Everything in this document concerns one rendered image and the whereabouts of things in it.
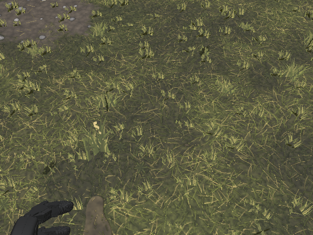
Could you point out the robot left hand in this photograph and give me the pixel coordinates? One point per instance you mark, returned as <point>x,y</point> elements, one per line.
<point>29,223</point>

